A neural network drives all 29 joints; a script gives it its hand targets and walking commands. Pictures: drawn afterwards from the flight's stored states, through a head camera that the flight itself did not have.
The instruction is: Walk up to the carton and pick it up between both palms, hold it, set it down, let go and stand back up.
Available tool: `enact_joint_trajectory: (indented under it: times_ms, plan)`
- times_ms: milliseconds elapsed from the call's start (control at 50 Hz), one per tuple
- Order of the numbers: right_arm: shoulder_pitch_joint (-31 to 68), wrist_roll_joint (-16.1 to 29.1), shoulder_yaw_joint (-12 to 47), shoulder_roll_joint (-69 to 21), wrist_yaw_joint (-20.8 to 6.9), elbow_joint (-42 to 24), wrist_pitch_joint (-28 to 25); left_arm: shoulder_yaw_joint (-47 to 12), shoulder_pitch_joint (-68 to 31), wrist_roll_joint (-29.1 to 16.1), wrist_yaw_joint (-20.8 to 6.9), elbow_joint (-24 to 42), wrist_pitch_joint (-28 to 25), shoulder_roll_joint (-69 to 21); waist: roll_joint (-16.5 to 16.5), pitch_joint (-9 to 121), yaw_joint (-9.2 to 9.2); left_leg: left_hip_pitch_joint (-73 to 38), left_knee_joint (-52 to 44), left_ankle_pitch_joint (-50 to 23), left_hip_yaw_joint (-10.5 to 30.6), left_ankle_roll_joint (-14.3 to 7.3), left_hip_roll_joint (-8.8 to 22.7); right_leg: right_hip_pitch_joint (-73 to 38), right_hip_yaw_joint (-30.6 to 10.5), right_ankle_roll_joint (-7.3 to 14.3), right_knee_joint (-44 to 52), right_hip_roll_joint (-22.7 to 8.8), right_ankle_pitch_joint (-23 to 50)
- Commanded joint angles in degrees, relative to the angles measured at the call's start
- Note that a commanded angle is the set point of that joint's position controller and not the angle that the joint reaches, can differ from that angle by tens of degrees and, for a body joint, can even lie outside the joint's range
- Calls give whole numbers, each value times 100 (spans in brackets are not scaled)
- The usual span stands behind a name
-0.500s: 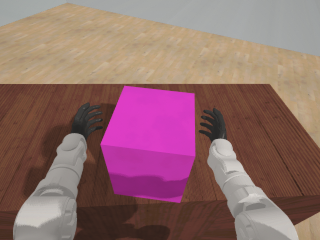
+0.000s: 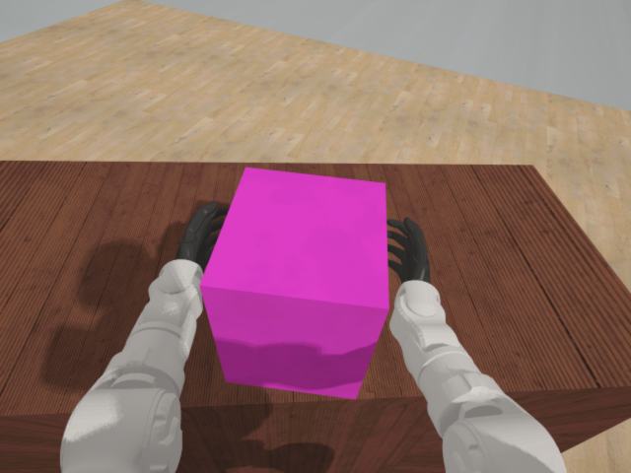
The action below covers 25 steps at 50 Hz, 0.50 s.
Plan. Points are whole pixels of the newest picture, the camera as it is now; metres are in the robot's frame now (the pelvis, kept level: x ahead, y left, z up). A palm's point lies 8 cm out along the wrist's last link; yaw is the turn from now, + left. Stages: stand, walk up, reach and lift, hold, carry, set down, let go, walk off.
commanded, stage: reach and lift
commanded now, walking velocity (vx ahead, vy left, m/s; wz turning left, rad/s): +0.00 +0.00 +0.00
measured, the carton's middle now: (302, 286) +0.39 +0.02 +0.01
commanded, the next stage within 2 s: none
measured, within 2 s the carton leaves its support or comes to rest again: leaves its support in 1.60 s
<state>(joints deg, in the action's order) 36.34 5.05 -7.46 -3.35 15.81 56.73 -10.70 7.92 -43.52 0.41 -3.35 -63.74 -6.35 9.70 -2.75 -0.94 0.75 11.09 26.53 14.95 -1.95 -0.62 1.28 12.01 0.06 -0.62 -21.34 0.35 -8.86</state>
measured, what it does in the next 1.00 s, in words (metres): stands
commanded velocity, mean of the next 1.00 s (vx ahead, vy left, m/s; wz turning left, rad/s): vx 0.00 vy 0.00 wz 0.00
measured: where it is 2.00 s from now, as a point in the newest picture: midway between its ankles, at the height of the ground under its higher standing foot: outside the picture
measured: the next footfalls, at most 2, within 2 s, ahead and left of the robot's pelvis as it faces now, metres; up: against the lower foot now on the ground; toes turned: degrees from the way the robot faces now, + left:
none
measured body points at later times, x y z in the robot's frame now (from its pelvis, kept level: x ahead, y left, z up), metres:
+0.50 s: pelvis +0.01 +0.01 +0.00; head +0.03 +0.05 +0.45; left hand +0.42 +0.17 +0.06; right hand +0.38 -0.13 +0.06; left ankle -0.01 +0.11 -0.74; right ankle +0.03 -0.13 -0.74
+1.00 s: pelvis +0.01 +0.01 +0.01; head +0.03 +0.04 +0.45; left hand +0.42 +0.17 +0.06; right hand +0.38 -0.13 +0.06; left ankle -0.01 +0.11 -0.74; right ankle +0.03 -0.13 -0.74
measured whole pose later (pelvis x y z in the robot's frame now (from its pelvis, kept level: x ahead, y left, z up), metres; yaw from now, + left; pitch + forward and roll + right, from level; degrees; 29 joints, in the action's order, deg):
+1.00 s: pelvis +0.01 +0.01 +0.01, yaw +1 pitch +1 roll -2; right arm 32.8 -8.2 -19.4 -7.5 13.5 55.5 -20.9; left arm 20.1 -40.6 15.1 -6.3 -55.6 -7.2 3.2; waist -3.0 -1.3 0.8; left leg 11.1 23.3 13.5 -1.4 -0.8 1.3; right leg 9.7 0.7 -0.6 -13.6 0.4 -5.3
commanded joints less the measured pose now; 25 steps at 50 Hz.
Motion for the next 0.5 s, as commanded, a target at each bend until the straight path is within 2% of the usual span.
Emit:
enact_joint_trajectory:
  times_ms: [0,20,40,60,80,120,140,160,180,200,220,240,260,280,300,320,340,360,380,400,420,440,460,480]
  plan:
    - [1692,-933,-205,-764,-60,-588,-402,524,-1969,630,-162,1253,-196,-323,398,1991,243,593,-240,-1540,-230,139,-163,-1344,55,-48,51,-84,1318]
    - [1723,-1023,-321,-706,-72,-310,-436,562,-2071,696,-156,1218,-187,-383,400,1959,329,581,-306,-1491,-215,175,-130,-1368,95,-54,43,-45,1231]
    - [1664,-1096,-318,-913,-130,-377,-414,739,-1995,843,-197,1142,-241,-344,265,1868,239,596,-345,-1355,-276,140,-158,-1456,84,-52,119,-49,1057]
    - [1762,-1235,-522,-906,-190,-210,-455,669,-2156,946,-203,1269,-241,-558,439,1675,340,479,-456,-1326,-251,189,-140,-1491,160,-34,172,-48,944]
    - [1641,-1358,-412,-1160,-274,-250,-470,744,-2096,1020,-303,1139,-275,-655,318,1623,279,508,-478,-1308,-304,149,-153,-1506,145,-14,183,-68,901]
    - [1769,-1630,-394,-1608,-453,-213,-538,746,-2144,1308,-441,1161,-318,-1205,385,1580,224,366,-604,-1359,-281,163,-144,-1571,219,-1,262,-88,807]
    - [1882,-1800,-269,-2104,-602,-346,-645,702,-2102,1468,-568,1092,-283,-1724,414,1584,112,280,-609,-1558,-298,178,-145,-1661,267,63,246,-49,831]
    - [1904,-1983,-257,-2646,-763,-263,-742,593,-2168,1671,-706,1112,-323,-2300,597,1769,228,156,-562,-1847,-351,289,-169,-1780,300,64,275,-36,1018]
    - [1821,-2137,-107,-3197,-958,-207,-806,446,-2154,1824,-896,998,-312,-2994,669,1544,201,-120,-598,-2235,-328,336,-144,-1712,388,97,350,8,1005]
    - [1858,-2224,-104,-3255,-1013,-205,-904,287,-2079,1826,-926,934,-286,-3238,699,1683,255,-255,-627,-2306,-308,378,-161,-1709,451,135,437,66,1009]
    - [1751,-2268,1,-3333,-1032,-225,-882,274,-1957,1869,-964,855,-225,-3368,746,1567,235,-297,-628,-2463,-355,403,-160,-1831,448,139,516,75,1052]
    - [1713,-2358,-92,-3406,-1047,-119,-882,289,-2074,1954,-1033,753,-234,-3366,619,1483,291,-201,-608,-2289,-369,360,-189,-1856,451,128,496,46,1085]
    - [1577,-2406,-95,-3399,-1105,-49,-945,297,-1950,2024,-1025,785,-250,-3487,714,1584,272,-322,-676,-2454,-351,409,-162,-1829,470,136,549,101,1168]
    - [1668,-2385,9,-3469,-1107,-147,-956,453,-1898,2074,-1050,678,-220,-3453,499,1555,132,-159,-679,-2277,-378,338,-187,-1957,430,92,522,84,1215]
    - [1473,-2355,159,-3434,-1108,-204,-994,249,-1615,2006,-1028,811,-189,-3620,506,1742,145,-391,-682,-2598,-348,389,-151,-1988,481,116,570,158,1384]
    - [1589,-2342,110,-3419,-1130,-202,-1026,115,-1717,1941,-986,937,-238,-3627,542,1793,209,-337,-694,-2563,-346,427,-152,-1821,498,131,562,180,1345]
    - [1489,-2332,152,-3480,-1131,-149,-1044,153,-1610,2043,-999,787,-209,-3644,624,1646,147,-253,-688,-2566,-349,430,-182,-1940,460,122,588,182,1354]
    - [1611,-2338,166,-3482,-1131,-193,-1070,134,-1691,2018,-978,959,-235,-3672,471,1661,142,-442,-697,-2729,-291,438,-155,-1916,537,82,602,207,1300]
    - [1366,-2355,224,-3488,-1132,-42,-1006,221,-1572,2131,-1003,863,-176,-3489,465,1393,79,-369,-797,-2321,-362,342,-216,-1916,453,103,700,152,1174]
    - [1273,-2295,288,-3495,-1115,-100,-980,223,-1506,2086,-1055,766,-126,-3521,380,1348,132,-295,-849,-2185,-364,329,-201,-2006,473,92,715,159,1115]
    - [1323,-2264,443,-3474,-1106,-256,-1030,158,-1463,2023,-1054,883,-157,-3573,352,1583,63,-195,-864,-2121,-384,310,-223,-2136,454,99,668,153,1212]
    - [1502,-2295,354,-3433,-1102,-287,-1036,160,-1570,2029,-1052,822,-168,-3519,380,1459,82,-71,-875,-2104,-366,306,-233,-2033,436,106,682,145,1215]
    - [1490,-2341,221,-3421,-1106,-174,-1024,82,-1617,2058,-1030,858,-153,-3635,516,1502,215,-194,-889,-2186,-347,350,-210,-2033,504,96,706,143,1136]
    - [1509,-2333,251,-3442,-1108,-173,-996,90,-1665,2075,-1026,844,-138,-3597,506,1464,161,-167,-842,-2111,-395,354,-242,-1987,498,89,732,148,1051]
